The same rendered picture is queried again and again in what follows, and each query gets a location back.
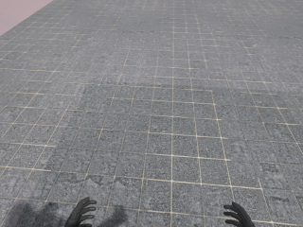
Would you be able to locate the robot right hand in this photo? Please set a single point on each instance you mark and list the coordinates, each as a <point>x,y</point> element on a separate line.
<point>243,219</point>

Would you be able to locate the robot left hand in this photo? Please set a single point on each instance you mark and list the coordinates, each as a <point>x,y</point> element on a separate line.
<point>77,217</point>

